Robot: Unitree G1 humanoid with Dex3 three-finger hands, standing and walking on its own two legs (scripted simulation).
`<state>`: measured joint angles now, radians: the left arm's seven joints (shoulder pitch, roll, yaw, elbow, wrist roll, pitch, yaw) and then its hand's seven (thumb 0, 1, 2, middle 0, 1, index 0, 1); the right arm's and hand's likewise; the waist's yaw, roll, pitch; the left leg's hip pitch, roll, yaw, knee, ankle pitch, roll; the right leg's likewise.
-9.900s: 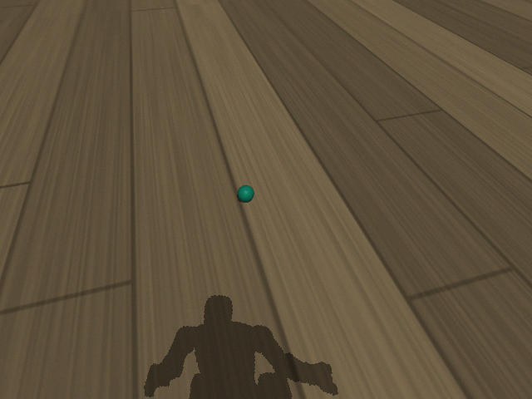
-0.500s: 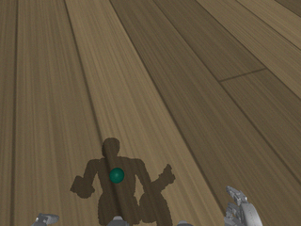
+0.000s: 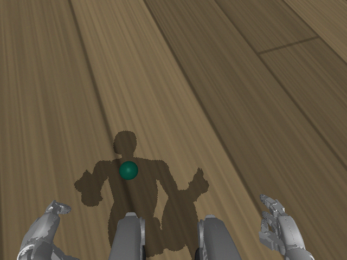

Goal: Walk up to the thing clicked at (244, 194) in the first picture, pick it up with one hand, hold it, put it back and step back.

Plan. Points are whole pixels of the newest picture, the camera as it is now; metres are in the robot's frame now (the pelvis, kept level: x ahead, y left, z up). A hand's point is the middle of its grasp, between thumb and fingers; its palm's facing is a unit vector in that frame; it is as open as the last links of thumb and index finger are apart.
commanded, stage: rise first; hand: left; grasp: from above
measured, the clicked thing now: (128, 170) +0.49 +0.18 -0.55
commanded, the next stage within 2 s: none
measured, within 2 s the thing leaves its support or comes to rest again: neither
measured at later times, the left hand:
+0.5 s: hand (95, 197) +0.33 +0.25 -0.32, palm faces -0.47 -0.19 -0.86, open 14.0 cm
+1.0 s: hand (105, 183) +0.40 +0.24 -0.39, palm faces -0.45 +0.01 -0.89, open 14.2 cm
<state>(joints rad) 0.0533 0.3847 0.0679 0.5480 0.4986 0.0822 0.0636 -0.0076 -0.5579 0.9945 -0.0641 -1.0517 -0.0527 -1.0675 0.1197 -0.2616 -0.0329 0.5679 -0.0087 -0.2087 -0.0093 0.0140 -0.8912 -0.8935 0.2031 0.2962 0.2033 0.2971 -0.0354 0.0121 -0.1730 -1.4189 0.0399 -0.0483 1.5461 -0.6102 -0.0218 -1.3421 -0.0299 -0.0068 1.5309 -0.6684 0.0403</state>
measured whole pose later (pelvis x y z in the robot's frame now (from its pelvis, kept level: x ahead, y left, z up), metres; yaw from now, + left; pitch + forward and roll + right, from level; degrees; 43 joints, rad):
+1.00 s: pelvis -0.06 +0.01 -0.23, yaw -6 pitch +34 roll -7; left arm -0.86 0.61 0.01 1.32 1.24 -0.16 0.36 0.00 -0.55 1.03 -0.07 -1.01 -0.07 -1.02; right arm 0.13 -0.24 -0.01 0.77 -0.10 -0.04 0.09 0.01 -0.91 -0.90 0.20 0.30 0.20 0.30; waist -0.16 0.00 -0.11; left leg -2.25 0.03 -0.14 2.28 -0.62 -0.02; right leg -2.14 0.03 -0.02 2.24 -0.70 0.06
